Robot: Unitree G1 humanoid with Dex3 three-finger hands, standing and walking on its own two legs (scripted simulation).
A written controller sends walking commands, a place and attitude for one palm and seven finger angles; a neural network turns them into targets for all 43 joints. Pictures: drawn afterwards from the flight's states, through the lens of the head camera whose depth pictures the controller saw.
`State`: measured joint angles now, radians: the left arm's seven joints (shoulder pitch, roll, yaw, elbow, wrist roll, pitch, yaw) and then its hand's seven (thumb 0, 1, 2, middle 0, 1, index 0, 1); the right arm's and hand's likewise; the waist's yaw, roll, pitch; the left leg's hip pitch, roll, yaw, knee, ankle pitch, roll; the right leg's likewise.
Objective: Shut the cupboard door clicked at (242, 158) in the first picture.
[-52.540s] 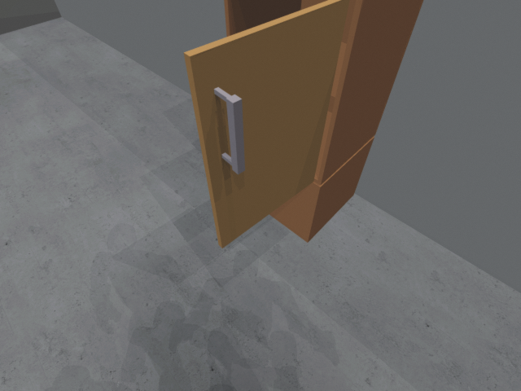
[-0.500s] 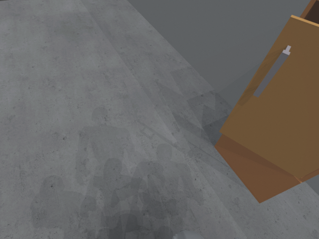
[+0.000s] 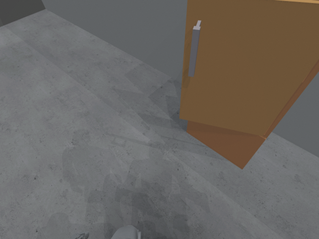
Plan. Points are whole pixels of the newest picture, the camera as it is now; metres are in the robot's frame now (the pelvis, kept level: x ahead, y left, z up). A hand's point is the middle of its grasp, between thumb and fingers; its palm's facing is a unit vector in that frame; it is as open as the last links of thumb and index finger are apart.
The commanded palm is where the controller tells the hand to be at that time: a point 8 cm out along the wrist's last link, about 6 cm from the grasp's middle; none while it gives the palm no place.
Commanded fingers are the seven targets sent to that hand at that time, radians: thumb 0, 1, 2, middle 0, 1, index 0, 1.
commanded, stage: turn to face it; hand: left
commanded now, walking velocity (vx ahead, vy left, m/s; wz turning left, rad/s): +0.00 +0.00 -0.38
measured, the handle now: (194, 50) +0.67 -0.09 +0.09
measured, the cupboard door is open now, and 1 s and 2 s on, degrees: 25 25 25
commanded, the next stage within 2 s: take the last steps up to it in 0.34 s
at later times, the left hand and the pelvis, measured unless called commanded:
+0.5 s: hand out of the picture +0.12 +0.24 -0.17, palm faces -0.16 -0.96 -0.21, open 7.3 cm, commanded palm none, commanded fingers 0.00 0.90 0.90 -0.20 -0.30 -0.20 -0.30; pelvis +0.02 +0.05 +0.00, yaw -12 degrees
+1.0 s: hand out of the picture +0.13 +0.13 -0.18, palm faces -0.26 -0.95 -0.15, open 7.3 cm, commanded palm none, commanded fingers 0.00 0.90 0.90 -0.20 -0.30 -0.20 -0.30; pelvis +0.09 -0.03 +0.00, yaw -16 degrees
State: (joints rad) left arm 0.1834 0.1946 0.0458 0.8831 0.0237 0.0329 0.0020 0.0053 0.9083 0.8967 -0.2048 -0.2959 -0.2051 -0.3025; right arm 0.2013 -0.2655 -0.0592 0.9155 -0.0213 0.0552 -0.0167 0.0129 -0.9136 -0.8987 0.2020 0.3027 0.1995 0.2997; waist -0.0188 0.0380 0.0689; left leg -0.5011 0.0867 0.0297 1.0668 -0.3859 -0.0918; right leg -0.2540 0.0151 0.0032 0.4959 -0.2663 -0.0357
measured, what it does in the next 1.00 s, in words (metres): steps on the spot, turning right: left foot, then right foot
